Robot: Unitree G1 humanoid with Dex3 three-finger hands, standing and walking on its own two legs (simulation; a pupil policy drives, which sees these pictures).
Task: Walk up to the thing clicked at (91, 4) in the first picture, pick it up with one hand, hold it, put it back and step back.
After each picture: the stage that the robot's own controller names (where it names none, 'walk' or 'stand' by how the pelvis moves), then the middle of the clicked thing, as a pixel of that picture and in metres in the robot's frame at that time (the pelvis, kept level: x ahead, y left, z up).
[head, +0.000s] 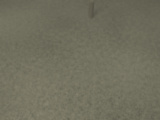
stand; (91, 9) +1.98 -0.16 -0.65
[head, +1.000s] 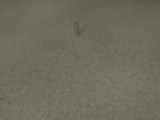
walk; (76, 27) +1.85 +0.15 -0.63
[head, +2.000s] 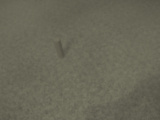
walk; (59, 48) +1.19 +0.33 -0.65
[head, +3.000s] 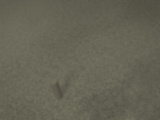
walk; (56, 89) +0.75 +0.30 -0.65
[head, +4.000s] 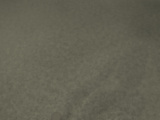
walk; out of the picture +0.46 +0.19 -0.64
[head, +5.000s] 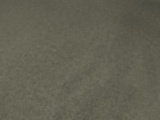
stand; out of the picture +0.33 +0.23 -0.64
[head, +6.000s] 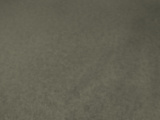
stand; out of the picture +0.32 +0.17 -0.66
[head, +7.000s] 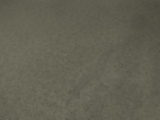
stand; out of the picture +0.31 +0.18 -0.66
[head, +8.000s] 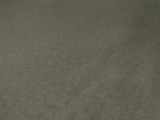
stand; out of the picture +0.30 +0.19 -0.66
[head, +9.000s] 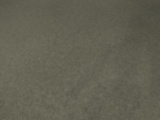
stand; out of the picture +0.30 +0.20 -0.66
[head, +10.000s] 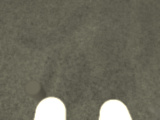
go down; (37, 91) +0.35 +0.22 -0.39
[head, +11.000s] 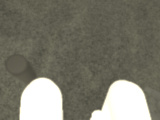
go down; (23, 71) +0.37 +0.25 -0.24
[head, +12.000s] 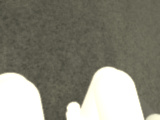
close in; out of the picture +0.34 +0.28 -0.17
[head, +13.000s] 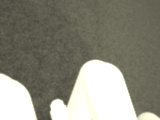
close; out of the picture +0.36 +0.29 -0.14
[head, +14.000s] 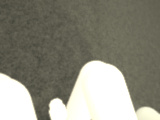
lift; out of the picture +0.36 +0.29 -0.15
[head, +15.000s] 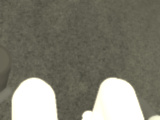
lift; out of the picture +0.30 +0.27 -0.03
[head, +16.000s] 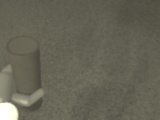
hold; (28, 79) +0.32 +0.16 +0.10
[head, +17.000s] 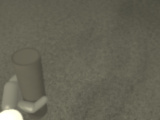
hold; (32, 87) +0.32 +0.16 +0.05
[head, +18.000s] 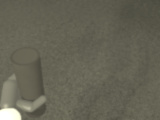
hold; (31, 87) +0.32 +0.17 +0.06
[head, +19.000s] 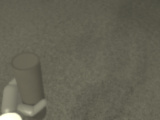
crouch; (32, 91) +0.31 +0.17 +0.04
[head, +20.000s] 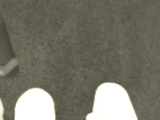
lower; out of the picture +0.43 +0.23 -0.03
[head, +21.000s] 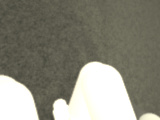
lower; out of the picture +0.40 +0.30 -0.13
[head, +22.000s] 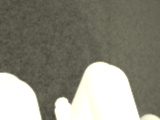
lower; out of the picture +0.37 +0.30 -0.15
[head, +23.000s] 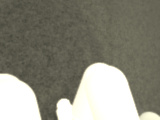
lower; out of the picture +0.36 +0.30 -0.15
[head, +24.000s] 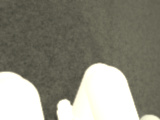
lower; out of the picture +0.36 +0.31 -0.13
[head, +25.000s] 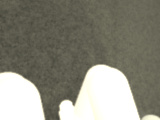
open; out of the picture +0.35 +0.28 -0.16
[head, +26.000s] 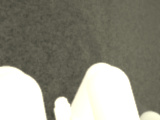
stand; out of the picture +0.49 +0.31 -0.25
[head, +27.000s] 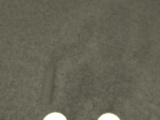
stand; (48, 84) +0.50 +0.20 -0.55
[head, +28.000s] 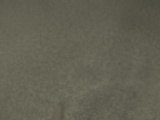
stand; out of the picture +0.48 +0.18 -0.69
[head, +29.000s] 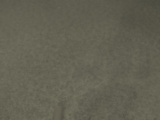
stand; out of the picture +0.46 +0.18 -0.69
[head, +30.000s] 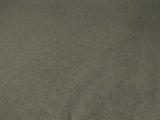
stand; out of the picture +0.48 +0.17 -0.74
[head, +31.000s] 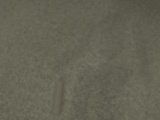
walk; (57, 98) +0.53 +0.13 -0.73
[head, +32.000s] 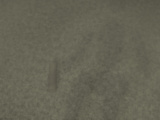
walk; (52, 77) +0.72 +0.25 -0.71
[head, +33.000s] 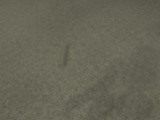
walk; (63, 56) +1.08 +0.27 -0.72
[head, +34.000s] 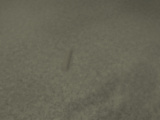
stand; (66, 60) +1.15 +0.17 -0.74
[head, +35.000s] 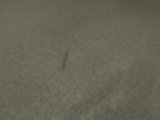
stand; (62, 60) +1.15 +0.21 -0.75
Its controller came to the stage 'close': yes
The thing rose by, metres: 0.70
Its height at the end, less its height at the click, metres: -0.09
